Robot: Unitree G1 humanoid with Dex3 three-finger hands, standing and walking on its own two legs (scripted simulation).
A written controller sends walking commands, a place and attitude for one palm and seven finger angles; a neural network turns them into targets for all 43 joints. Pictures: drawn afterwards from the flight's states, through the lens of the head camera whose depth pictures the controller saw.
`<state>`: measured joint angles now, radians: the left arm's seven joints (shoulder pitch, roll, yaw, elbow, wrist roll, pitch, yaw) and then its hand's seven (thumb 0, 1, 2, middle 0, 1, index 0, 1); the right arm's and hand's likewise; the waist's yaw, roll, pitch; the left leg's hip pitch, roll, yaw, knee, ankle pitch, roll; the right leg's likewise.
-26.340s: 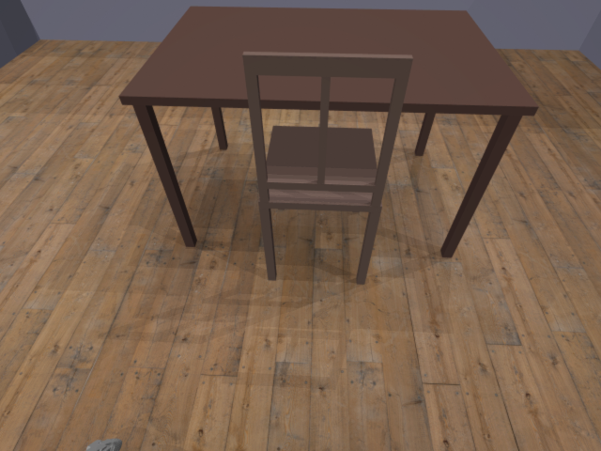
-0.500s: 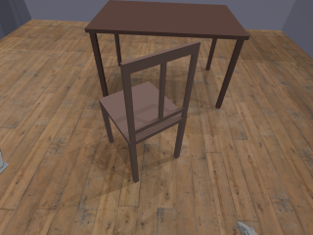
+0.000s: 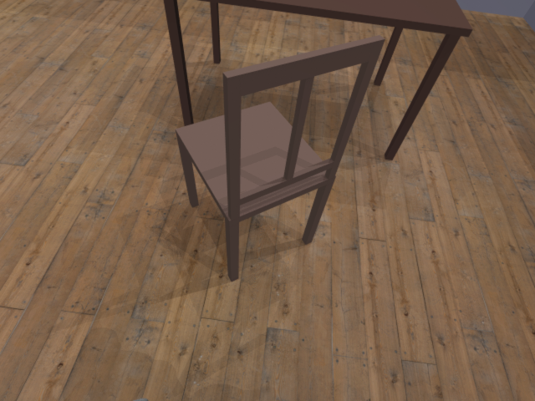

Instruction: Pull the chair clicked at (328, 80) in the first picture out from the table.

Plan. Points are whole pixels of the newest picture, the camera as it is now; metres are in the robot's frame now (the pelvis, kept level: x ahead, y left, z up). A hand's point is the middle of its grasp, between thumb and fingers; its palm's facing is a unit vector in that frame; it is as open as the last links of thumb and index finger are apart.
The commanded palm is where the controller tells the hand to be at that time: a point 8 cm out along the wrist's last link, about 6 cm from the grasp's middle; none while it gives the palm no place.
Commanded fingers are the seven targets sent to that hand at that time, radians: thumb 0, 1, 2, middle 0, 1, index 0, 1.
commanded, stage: let the arm hang, fingers relaxed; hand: left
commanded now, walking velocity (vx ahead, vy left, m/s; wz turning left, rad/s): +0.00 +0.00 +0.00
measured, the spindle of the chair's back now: (296, 134) +0.71 -0.04 -0.07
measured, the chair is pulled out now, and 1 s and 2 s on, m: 0.60 0.60 0.60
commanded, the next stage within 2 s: look to check the result in 0.72 s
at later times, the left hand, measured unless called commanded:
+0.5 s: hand out of the picture +0.02 +0.18 -0.16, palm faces +0.01 -0.98 -0.20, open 7.3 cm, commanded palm none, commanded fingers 0.00 0.90 0.90 -0.20 -0.30 -0.20 -0.30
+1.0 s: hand out of the picture -0.01 +0.16 -0.16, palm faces +0.03 -0.98 -0.17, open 7.4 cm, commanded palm none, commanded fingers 0.00 0.90 0.90 -0.20 -0.30 -0.20 -0.30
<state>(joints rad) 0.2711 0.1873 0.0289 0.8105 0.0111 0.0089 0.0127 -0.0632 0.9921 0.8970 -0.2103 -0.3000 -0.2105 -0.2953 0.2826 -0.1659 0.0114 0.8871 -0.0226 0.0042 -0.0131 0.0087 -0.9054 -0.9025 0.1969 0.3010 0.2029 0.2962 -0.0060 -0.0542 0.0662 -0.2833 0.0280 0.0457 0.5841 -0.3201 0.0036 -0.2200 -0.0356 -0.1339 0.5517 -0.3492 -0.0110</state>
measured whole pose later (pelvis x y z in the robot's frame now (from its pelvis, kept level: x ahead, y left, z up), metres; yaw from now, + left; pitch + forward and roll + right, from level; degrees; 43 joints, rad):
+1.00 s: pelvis +0.00 +0.00 +0.01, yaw -1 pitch -1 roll +0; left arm 0.32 0.12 0.00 1.12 0.00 -0.01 0.04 0.00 0.91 0.90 -0.20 -0.30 -0.20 -0.29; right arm 0.32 -0.12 0.00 1.12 -0.01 0.00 -0.03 0.00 -0.91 -0.90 0.19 0.30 0.20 0.30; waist 0.00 0.01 0.04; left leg -0.15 0.01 0.07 0.42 -0.25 0.01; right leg -0.12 -0.04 -0.11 0.42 -0.29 0.00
